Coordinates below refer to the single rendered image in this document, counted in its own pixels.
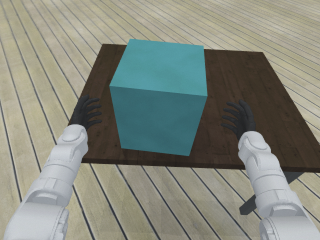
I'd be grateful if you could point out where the robot left forearm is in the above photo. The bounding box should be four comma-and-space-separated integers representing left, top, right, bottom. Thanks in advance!
3, 124, 89, 240

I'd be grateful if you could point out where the left robot upper arm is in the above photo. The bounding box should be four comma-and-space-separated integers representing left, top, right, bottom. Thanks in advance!
6, 202, 70, 240

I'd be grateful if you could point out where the robot right forearm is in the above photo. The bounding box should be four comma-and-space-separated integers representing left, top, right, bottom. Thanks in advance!
238, 131, 320, 237

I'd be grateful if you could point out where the carton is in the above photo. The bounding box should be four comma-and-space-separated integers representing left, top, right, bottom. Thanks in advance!
109, 38, 208, 156

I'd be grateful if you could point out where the robot left hand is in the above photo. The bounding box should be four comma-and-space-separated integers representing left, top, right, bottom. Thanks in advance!
70, 94, 102, 132

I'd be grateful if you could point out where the robot right hand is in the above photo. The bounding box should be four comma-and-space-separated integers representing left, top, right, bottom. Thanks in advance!
220, 99, 256, 141

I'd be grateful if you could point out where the right robot upper arm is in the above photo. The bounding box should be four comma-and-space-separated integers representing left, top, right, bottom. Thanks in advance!
259, 216, 320, 240

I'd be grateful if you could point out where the table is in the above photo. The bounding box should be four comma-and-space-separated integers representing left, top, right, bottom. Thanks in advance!
67, 43, 320, 215

